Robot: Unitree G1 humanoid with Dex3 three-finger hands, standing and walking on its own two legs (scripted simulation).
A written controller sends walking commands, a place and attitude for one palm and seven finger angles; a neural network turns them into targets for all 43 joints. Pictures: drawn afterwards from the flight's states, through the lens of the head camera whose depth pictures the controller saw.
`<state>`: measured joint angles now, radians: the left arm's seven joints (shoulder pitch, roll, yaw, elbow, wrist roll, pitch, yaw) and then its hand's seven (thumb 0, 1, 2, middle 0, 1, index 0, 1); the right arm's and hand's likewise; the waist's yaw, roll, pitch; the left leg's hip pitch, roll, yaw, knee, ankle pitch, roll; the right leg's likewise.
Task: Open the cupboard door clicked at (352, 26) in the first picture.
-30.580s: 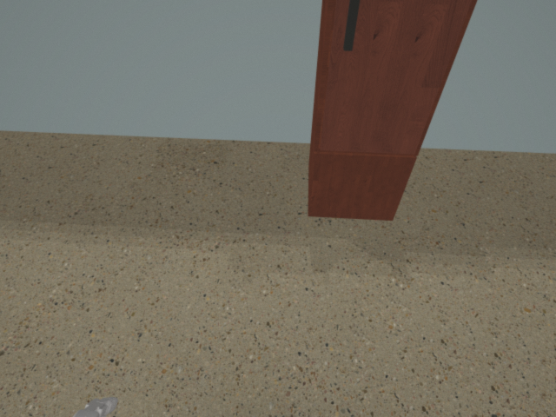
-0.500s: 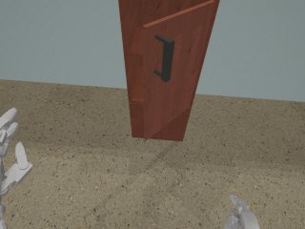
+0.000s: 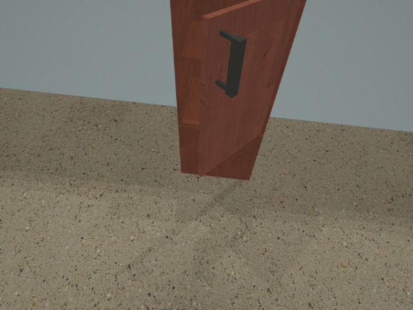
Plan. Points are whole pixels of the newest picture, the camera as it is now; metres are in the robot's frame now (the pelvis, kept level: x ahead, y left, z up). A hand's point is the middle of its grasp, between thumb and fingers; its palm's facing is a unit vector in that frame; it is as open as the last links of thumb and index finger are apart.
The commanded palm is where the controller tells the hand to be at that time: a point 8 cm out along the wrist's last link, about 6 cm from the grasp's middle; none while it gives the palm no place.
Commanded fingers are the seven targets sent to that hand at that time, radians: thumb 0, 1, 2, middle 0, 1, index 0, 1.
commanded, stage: let the arm hang, fingers relaxed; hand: left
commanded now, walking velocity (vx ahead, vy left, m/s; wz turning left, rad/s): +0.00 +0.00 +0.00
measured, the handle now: (228, 64) +0.63 -0.01 +0.14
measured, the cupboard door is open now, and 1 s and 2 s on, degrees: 49 49 49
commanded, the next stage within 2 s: look to check the result in 0.60 s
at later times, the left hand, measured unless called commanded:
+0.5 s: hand out of the picture +0.03 +0.15 -0.17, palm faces +0.03 -0.98 -0.19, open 7.4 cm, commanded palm none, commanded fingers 0.00 0.90 0.90 -0.20 -0.30 -0.20 -0.30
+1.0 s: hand out of the picture +0.02 +0.14 -0.17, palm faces +0.05 -0.97 -0.22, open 7.4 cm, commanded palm none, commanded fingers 0.00 0.90 0.90 -0.20 -0.30 -0.20 -0.30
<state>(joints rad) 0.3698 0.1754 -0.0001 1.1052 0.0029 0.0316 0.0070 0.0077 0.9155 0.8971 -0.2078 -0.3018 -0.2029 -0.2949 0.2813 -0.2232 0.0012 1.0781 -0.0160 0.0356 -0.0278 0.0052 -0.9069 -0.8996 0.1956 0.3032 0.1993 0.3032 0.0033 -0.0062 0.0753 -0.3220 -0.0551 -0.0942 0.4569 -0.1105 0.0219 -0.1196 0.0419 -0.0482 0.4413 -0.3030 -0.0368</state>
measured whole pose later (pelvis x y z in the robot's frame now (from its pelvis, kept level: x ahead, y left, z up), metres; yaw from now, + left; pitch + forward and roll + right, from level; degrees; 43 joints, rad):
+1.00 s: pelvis +0.05 -0.03 +0.00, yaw -1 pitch -1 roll +1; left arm 0.31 0.13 0.02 1.14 0.00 0.00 0.05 0.00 0.90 0.90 -0.20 -0.30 -0.20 -0.29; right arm 0.23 -0.16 0.00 1.14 -0.01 0.01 -0.05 0.00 -0.91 -0.90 0.20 0.30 0.20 0.30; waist 0.00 0.01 0.06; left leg -0.24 -0.04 -0.08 0.45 -0.19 -0.01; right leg -0.02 0.06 -0.03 0.40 -0.35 -0.07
